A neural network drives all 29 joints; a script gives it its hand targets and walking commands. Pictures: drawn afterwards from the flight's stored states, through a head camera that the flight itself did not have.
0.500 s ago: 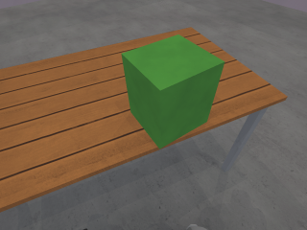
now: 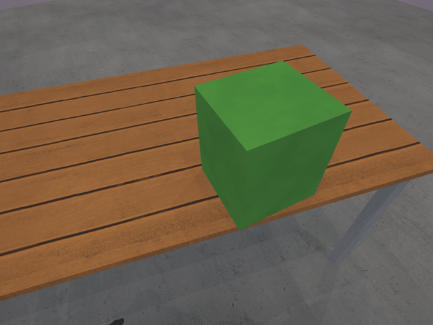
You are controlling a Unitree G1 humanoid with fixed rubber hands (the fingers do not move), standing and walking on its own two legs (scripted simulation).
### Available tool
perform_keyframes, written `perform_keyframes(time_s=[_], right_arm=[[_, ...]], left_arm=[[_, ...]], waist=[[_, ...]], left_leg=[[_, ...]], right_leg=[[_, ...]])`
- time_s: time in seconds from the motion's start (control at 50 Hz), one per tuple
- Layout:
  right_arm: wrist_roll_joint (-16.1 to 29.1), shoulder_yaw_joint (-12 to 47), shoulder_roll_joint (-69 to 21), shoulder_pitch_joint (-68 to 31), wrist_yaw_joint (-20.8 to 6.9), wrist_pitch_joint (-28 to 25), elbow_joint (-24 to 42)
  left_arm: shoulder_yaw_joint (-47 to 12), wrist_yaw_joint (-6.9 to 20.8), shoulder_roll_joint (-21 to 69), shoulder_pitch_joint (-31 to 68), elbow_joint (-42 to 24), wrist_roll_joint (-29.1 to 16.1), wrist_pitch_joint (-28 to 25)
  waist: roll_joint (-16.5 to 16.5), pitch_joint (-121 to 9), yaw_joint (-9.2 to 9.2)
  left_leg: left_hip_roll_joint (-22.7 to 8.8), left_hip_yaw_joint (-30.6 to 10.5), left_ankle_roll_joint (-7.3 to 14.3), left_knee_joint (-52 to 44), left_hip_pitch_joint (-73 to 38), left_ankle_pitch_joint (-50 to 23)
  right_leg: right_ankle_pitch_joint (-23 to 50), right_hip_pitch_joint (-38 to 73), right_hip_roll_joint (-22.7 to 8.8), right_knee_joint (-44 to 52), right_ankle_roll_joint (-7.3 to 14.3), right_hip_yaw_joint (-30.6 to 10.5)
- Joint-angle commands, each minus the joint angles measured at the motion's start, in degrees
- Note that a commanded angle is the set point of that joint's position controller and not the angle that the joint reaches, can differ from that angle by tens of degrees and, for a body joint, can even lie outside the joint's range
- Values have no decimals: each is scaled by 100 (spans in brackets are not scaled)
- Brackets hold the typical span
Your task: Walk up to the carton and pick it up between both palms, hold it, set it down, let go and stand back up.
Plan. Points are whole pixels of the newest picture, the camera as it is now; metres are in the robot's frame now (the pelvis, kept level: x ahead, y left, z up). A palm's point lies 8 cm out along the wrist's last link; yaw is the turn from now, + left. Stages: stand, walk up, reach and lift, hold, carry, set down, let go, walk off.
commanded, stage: walk up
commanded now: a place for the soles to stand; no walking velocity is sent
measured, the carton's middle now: (260, 145) +0.48 -0.05 +0.06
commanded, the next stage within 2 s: none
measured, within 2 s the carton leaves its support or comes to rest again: neither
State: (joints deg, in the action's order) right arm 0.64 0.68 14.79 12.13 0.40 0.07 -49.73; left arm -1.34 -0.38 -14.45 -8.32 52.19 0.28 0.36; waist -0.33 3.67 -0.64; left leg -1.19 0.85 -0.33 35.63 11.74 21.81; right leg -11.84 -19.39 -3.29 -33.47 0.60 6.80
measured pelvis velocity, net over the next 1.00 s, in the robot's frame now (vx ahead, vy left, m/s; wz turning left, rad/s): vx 0.01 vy -0.17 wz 0.32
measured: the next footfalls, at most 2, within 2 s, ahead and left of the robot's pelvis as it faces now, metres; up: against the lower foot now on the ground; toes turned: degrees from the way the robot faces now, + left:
right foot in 0.80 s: +0.15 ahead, -0.28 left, +0.00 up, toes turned +13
left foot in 1.06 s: +0.06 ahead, -0.10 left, +0.00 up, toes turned +21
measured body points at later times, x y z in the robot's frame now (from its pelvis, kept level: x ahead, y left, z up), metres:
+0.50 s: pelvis -0.01 +0.00 +0.01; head +0.01 +0.01 +0.46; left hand +0.07 +0.27 -0.13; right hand +0.05 -0.26 -0.13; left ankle -0.03 +0.12 -0.73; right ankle +0.05 -0.12 -0.71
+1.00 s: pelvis +0.01 -0.17 -0.01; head +0.06 -0.15 +0.43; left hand +0.07 +0.10 -0.14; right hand +0.21 -0.41 -0.12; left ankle +0.00 -0.07 -0.68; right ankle +0.11 -0.29 -0.73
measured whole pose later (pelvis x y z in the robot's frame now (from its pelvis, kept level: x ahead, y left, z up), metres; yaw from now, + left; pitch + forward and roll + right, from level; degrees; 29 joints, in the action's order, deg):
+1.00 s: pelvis +0.01 -0.17 -0.01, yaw +18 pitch -3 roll +0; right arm -0.8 -4.1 16.7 15.1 5.7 -1.1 -39.9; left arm 0.4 2.0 -12.3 -5.3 42.1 2.2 6.1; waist -0.5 9.3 -2.0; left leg 2.9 -1.1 -1.1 61.5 27.4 32.5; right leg -16.9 -20.9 -4.9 -40.9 -1.6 3.6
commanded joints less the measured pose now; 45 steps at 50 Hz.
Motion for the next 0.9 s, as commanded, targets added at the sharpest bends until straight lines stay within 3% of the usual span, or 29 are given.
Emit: perform_keyframes(time_s=[0.0, 0.08, 0.12, 0.16, 0.22, 0.24, 0.32, 0.4, 0.42, 0.44, 0.46, 0.48, 0.5, 0.52, 0.54, 0.56, 0.58, 0.6, 0.66, 0.7, 0.72, 0.74, 0.76, 0.78, 0.8, 0.82, 0.84, 0.86, 0.88], right_arm=[[5, -134, 618, 306, 22, -12, 117], [7, -120, 733, 173, 10, -29, 72], [11, -101, 707, 250, 3, -30, 27], [14, -68, 698, 156, 1, -34, 5], [5, -76, 719, 146, -3, -60, -67], [23, -71, 705, 158, -2, -69, -105], [33, -61, 738, 172, -13, -91, -169], [29, -58, 780, 294, -6, -89, -307], [-262, -409, 962, 1415, 216, -189, -71], [-283, -580, 1353, 1828, 392, -199, -240], [-293, -641, 1459, 1728, 562, -190, -155], [-313, -648, 1387, 1412, 662, -202, -77], [-341, -646, 1231, 1180, 679, -248, 92], [-334, -586, 971, 1078, 655, -290, 193], [-292, -603, 935, 932, 624, -347, 339], [-280, -621, 835, 937, 609, -416, 388], [-306, -653, 954, 740, 586, -429, 487], [-340, -691, 938, 674, 572, -434, 587], [-383, -776, 1068, 1006, 544, -423, 791], [-462, -872, 1345, 926, 501, -363, 964], [-503, -870, 1368, 816, 491, -314, 1074], [-472, -860, 1384, 721, 469, -240, 1184], [-443, -804, 1246, 569, 440, -167, 1281], [-412, -620, 676, 893, 418, -133, 1266], [-294, -468, 248, 1094, 493, -113, 1413], [-193, -541, 413, 1216, 659, -69, 1315], [-219, -582, 695, 889, 671, -59, 1243], [-180, -597, 727, 900, 631, -74, 1199], [-122, -640, 651, 1136, 585, -92, 1121]], left_arm=[[116, 1, -705, 61, -247, -37, -67], [74, 12, -723, 60, -161, -14, -69], [97, 20, -798, 1, -133, -8, -63], [103, 7, -804, 50, -141, -35, -38], [71, 16, -809, -57, -42, -11, -62], [85, 14, -825, -80, -3, -15, -60], [71, 18, -786, -142, 80, -14, -72], [53, 14, -857, -169, 189, -26, -60], [425, 157, -1384, 714, -450, 420, 171], [327, 196, -1098, 1065, -641, 590, 316], [265, 194, -893, 833, -725, 617, 408], [247, 194, -754, 633, -685, 572, 437], [231, 188, -758, 449, -728, 528, 440], [219, 191, -808, 477, -797, 532, 428], [221, 191, -806, 398, -834, 521, 431], [215, 224, -760, 624, -942, 529, 458], [204, 241, -753, 514, -1006, 500, 472], [211, 258, -767, 596, -1034, 477, 496], [250, 288, -720, 844, -1254, 426, 522], [291, 338, -641, 796, -1382, 360, 482], [345, 365, -594, 568, -1359, 347, 466], [367, 375, -595, 242, -1270, 308, 437], [450, 387, -670, -298, -1106, 275, 394], [582, 397, -1065, -611, -1040, 282, 353], [629, 360, -1574, -298, -1296, 172, 365], [694, 314, -1716, 42, -1304, -5, 412], [632, 260, -1402, 186, -1359, -44, 440], [542, 202, -1149, 304, -1327, 78, 474], [514, 159, -1052, 653, -1472, 155, 509]], waist=[[-40, -343, 83], [-141, -356, 46], [-199, -474, 66], [89, -380, 52], [127, -347, 9], [-45, -310, -42], [197, -312, -19], [12, -179, 2], [-359, 137, 538], [-16, 544, 722], [-85, 706, 553], [192, 552, 316], [107, 196, 163], [452, -45, 113], [756, -168, 38], [738, -239, 116], [972, -286, 9], [922, -294, 19], [924, -284, 229], [1468, -590, 232], [1421, -680, 117], [1018, -764, -45], [558, -953, -414], [-664, -1147, -517], [-2111, -1011, -375], [-2164, -1073, -418], [-1637, -501, -459], [-1318, -342, -313], [-1484, -220, -56]], left_leg=[[-505, -541, 361, -783, 403, -1209], [-513, -605, 376, -886, 509, -1233], [-478, -583, 366, -907, 510, -843], [-447, -619, 372, -1013, 604, -632], [-471, -718, 380, -1152, 609, -734], [-524, -760, 405, -1214, 634, -734], [-497, -787, 393, -1308, 819, -543], [-452, -788, 377, -1318, 773, -407], [-1233, -2409, 769, -1859, 218, 214], [-2057, -3768, 1064, -2168, -311, 148], [-2349, -3847, 1265, -1984, -570, -295], [-2218, -3472, 1272, -1721, -803, -1178], [-2017, -3137, 1220, -1525, -966, -1648], [-1651, -2799, 1076, -1432, -991, -1812], [-1577, -2727, 1084, -1382, -696, -2121], [-1535, -2592, 1058, -1403, -523, -2279], [-1457, -2392, 1069, -1282, -384, -2636], [-1432, -2329, 1084, -1200, -220, -2854], [-1434, -2372, 1160, -844, -218, -3302], [-1321, -2226, 1003, -440, -31, -3430], [-1154, -2259, 879, -212, 211, -3414], [-935, -2114, 702, 105, 746, -3146], [-479, -1760, 433, 888, 1244, -2532], [216, -1212, 68, 1905, 1992, -708], [888, -546, -195, 2724, 2986, 2221], [498, -709, -124, 3843, 2698, 2574], [374, -881, -101, 4089, 2555, 2157], [330, -812, -98, 3860, 2431, 1735], [290, -575, -95, 3584, 2170, 1416]], right_leg=[[875, 534, -611, 705, 420, -857], [879, 739, -582, 724, 394, -808], [449, 763, -657, 799, 408, -885], [-17, 684, -685, 948, 423, -952], [-13, 718, -570, 928, 363, -816], [-140, 749, -566, 899, 362, -792], [-106, 939, -570, 920, 330, -771], [-370, 803, -579, 1037, 301, -798], [-1375, -384, -2, -587, -107, -22], [-2071, -1875, 198, -1564, -247, -359], [-1734, -2604, -235, -2158, -298, -961], [-1401, -2743, -346, -2380, -389, -1158], [-1102, -2665, -459, -2520, -437, -1314], [-1020, -2514, -415, -2571, -521, -1358], [-897, -2290, -428, -2830, -572, -1320], [-723, -2090, -510, -2992, -584, -1333], [-666, -1961, -525, -2962, -585, -1391], [-594, -1836, -582, -2880, -570, -1435], [-990, -1668, -560, -2290, -541, -1342], [-997, -907, -450, -1567, -398, -1165], [-963, -347, -287, -1003, -332, -1084], [-575, 410, -59, -321, -235, -816], [18, 1307, 98, 480, -105, -667], [349, 2108, -402, 802, 19, -1206], [1457, 1978, -1870, 1273, 613, -3063], [680, 1208, -2216, 1759, 1410, -3678], [492, 720, -1843, 1613, 1381, -3019], [480, 618, -1465, 1228, 1224, -2192], [821, 335, -1324, 955, 1130, -1861]])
